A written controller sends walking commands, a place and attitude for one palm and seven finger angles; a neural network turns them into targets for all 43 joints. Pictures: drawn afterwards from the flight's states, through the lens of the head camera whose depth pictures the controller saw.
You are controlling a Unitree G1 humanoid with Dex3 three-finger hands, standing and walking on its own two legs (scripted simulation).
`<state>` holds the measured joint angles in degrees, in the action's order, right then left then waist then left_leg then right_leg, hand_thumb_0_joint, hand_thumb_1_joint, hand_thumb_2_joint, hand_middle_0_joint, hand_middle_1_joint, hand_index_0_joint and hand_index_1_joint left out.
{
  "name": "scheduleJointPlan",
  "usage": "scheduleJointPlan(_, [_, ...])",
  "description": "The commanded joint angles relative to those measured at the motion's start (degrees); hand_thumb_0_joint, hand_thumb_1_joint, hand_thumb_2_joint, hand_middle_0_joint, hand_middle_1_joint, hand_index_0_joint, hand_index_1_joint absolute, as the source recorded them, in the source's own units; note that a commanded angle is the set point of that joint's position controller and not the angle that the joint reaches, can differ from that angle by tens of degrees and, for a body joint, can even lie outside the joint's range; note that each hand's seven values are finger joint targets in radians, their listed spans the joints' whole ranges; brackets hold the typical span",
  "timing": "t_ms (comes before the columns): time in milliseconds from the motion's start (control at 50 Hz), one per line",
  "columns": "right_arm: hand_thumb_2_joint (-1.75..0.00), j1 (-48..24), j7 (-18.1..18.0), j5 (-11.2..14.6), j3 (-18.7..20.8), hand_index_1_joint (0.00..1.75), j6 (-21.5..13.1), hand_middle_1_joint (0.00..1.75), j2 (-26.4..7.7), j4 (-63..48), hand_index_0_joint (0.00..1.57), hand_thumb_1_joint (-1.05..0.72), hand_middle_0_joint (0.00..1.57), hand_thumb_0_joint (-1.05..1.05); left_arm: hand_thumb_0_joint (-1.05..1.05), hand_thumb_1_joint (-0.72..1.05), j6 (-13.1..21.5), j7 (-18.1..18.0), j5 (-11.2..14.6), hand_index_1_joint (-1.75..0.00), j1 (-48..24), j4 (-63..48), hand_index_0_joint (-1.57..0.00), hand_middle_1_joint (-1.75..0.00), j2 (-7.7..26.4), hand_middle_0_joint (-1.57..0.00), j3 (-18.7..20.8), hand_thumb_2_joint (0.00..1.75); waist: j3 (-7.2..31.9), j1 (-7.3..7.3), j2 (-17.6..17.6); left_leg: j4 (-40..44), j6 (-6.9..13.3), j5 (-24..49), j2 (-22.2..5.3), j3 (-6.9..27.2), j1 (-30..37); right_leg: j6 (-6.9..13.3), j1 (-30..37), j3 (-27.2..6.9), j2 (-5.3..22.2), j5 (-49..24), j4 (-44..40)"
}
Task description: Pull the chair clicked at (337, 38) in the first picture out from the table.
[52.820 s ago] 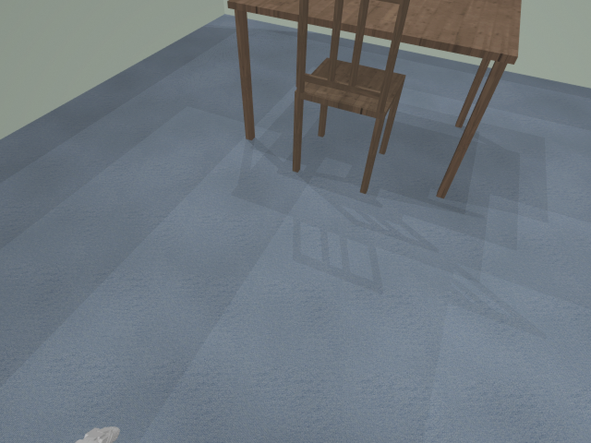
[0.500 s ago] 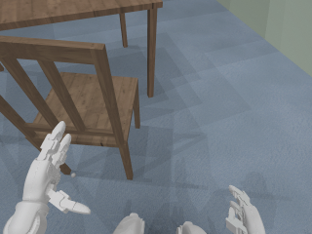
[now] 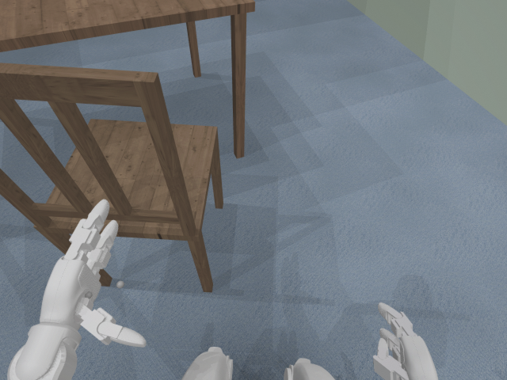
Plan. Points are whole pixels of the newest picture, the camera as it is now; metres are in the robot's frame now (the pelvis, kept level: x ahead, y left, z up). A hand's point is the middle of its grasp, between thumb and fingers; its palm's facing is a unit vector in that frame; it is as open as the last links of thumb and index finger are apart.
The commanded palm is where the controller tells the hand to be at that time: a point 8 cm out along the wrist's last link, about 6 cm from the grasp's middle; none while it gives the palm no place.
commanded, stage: raise the hand toward the chair's back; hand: left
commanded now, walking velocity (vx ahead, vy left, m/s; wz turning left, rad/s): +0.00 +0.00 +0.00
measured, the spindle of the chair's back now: (50, 164) +0.47 +0.41 +0.01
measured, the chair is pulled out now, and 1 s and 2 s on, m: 0.37 0.37 0.37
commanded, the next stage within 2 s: aim the fingers beside a spindle in 0.06 s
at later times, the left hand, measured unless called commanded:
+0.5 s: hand (138, 270) +0.27 +0.19 +0.03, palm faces -0.02 -1.00 -0.05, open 16.9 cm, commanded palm +0.24 +0.25 +0.04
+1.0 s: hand (152, 264) +0.28 +0.18 +0.01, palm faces -0.02 -1.00 -0.04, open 16.9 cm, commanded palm +0.26 +0.23 +0.02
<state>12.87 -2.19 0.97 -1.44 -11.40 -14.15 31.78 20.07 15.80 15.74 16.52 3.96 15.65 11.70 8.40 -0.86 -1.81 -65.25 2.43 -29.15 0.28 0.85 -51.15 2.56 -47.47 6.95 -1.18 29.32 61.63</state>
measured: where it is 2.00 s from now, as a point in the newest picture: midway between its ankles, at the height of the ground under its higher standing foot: outside the picture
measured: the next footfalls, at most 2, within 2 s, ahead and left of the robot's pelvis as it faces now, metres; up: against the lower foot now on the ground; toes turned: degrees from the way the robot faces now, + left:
none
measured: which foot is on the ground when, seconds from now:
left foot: down 0.00-1.00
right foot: down 0.00-1.00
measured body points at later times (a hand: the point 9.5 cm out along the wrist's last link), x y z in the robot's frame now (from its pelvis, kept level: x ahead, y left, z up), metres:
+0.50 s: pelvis +0.00 -0.01 -0.01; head +0.08 +0.00 +0.44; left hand +0.26 +0.24 +0.04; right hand +0.18 -0.24 -0.09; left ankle +0.02 +0.09 -0.66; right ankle +0.01 -0.10 -0.66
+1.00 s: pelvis +0.00 -0.01 -0.02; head +0.09 +0.00 +0.42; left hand +0.28 +0.23 +0.02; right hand +0.17 -0.25 -0.11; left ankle +0.02 +0.09 -0.66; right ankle +0.01 -0.10 -0.66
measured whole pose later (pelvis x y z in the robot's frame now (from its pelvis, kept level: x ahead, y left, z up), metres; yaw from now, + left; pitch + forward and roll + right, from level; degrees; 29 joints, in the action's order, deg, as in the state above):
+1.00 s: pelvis +0.00 -0.01 -0.02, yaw -1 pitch +19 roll -2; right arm 12.1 -1.6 0.3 -1.6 -8.8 -13.9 31.5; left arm 20.9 13.2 13.7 6.9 10.2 14.2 9.9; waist 9.7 -1.2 -1.5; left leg -70.5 1.9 -31.0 0.0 0.4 -58.8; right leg 3.2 -55.8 6.7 -1.2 31.6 67.9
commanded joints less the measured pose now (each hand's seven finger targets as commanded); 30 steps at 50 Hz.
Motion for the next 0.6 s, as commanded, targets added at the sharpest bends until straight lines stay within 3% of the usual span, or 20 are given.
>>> scheduleJointPlan(0, [-0.90,-2.5,-0.6,0.3,3.3,0.30,-3.3,0.30,-7.5,-8.7,0.20,-0.90,0.20,0.00,0.00,-0.50,3.7,-0.1,1.4,-0.08,-3.8,-12.9,-0.06,-0.08,8.5,-0.06,5.0,0.30,13.1,0.59,-2.5,10.8,-0.8,14.2,-0.3,3.4,11.3,-0.6,7.0,-3.9,0.0,-11.6,-9.3])
scheduleJointPlan(80, [-0.90,-2.6,-0.7,0.1,3.0,0.30,-3.1,0.30,-7.4,-8.5,0.20,-0.90,0.20,0.00,0.00,-0.50,3.9,-0.8,1.3,-0.08,-4.8,-10.8,-0.06,-0.08,7.4,-0.06,4.8,0.30,11.0,0.08,-1.0,10.3,-0.7,12.4,-0.3,3.4,9.6,-0.7,5.7,-3.9,-0.1,-10.2,-9.3])
scheduleJointPlan(120, [-0.90,-2.5,-0.6,0.0,2.9,0.30,-3.3,0.30,-7.5,-8.5,0.20,-0.90,0.20,0.00,0.00,-0.50,4.4,-0.7,1.1,-0.08,-5.4,-11.7,-0.06,-0.08,7.5,-0.06,4.3,0.30,11.9,0.09,-2.9,10.1,-0.8,12.8,-0.2,3.4,10.3,-0.6,5.3,-4.0,0.1,-10.4,-8.9])
scheduleJointPlan(240, [-0.90,-1.9,-0.9,0.0,2.8,0.30,-3.5,0.30,-8.0,-8.1,0.20,-0.90,0.20,0.00,0.00,-0.50,4.1,0.5,0.7,-0.08,-10.0,-8.9,-0.06,-0.08,7.1,-0.06,2.7,0.30,11.6,-1.07,-1.2,8.6,-0.5,10.8,-0.2,3.4,8.1,-0.8,3.7,-4.5,0.2,-8.9,-8.8])
scheduleJointPlan(260, [-0.90,-1.8,-1.0,0.0,2.8,0.30,-3.4,0.30,-8.1,-7.9,0.20,-0.90,0.20,0.00,0.00,-0.50,4.1,0.5,0.6,-0.08,-10.4,-8.4,-0.06,-0.08,7.8,-0.06,3.4,0.30,11.9,-0.96,-0.1,8.4,-0.5,11.2,-0.4,3.5,7.8,-0.8,3.6,-4.5,0.0,-9.0,-8.4])
scheduleJointPlan(320, [-0.90,-2.0,-0.9,-0.2,2.8,0.30,-3.8,0.30,-7.8,-8.1,0.20,-0.90,0.20,0.00,0.00,-0.50,4.4,0.2,0.6,-0.08,-11.4,-9.9,-0.06,-0.08,7.7,-0.06,3.3,0.30,14.8,-0.06,-4.0,8.3,-0.8,13.0,-0.1,3.4,9.7,-0.6,4.1,-4.6,0.3,-10.5,-7.6])
scheduleJointPlan(360, [-0.90,-1.9,-0.7,-0.2,3.0,0.30,-3.6,0.30,-7.8,-8.5,0.20,-0.90,0.20,0.00,0.00,-0.50,4.2,-0.6,0.4,-0.08,-9.2,-10.4,-0.06,-0.08,8.3,-0.06,4.0,0.30,16.8,0.62,-3.2,8.2,-0.7,15.8,-0.2,3.3,10.6,-0.5,5.2,-4.4,0.2,-12.9,-6.9])
scheduleJointPlan(500, [-0.90,-1.8,0.0,-0.4,3.3,0.30,-2.0,0.30,-7.5,-8.4,0.20,-0.90,0.20,0.00,0.00,-0.50,3.5,-2.4,-0.4,-0.08,-8.2,-7.3,-0.06,-0.08,7.1,-0.06,3.9,0.30,15.6,0.38,-0.3,7.3,-0.7,16.1,-0.2,2.8,7.8,-0.8,5.0,-4.4,0.3,-14.5,-6.1])
scheduleJointPlan(520, [-0.90,-2.1,0.1,-0.4,3.4,0.30,-1.9,0.30,-7.4,-8.6,0.20,-0.90,0.20,0.00,0.00,-0.50,3.6,-2.2,-0.4,-0.08,-7.7,-7.3,-0.06,-0.08,6.3,-0.06,3.2,0.30,15.1,0.60,-1.5,7.3,-0.8,15.8,-0.1,2.5,7.5,-0.8,5.0,-4.6,0.3,-14.3,-6.2])
scheduleJointPlan(580, [-0.90,-1.8,0.1,-0.5,3.3,0.30,-1.7,0.30,-7.8,-8.6,0.20,-0.90,0.20,0.00,0.00,-0.50,4.1,-2.3,-0.6,-0.08,-10.8,-7.7,-0.06,-0.08,6.4,-0.06,2.3,0.30,15.2,-0.42,-0.7,6.5,-0.6,14.5,-0.2,2.7,6.7,-0.9,3.5,-4.8,0.3,-13.0,-5.9])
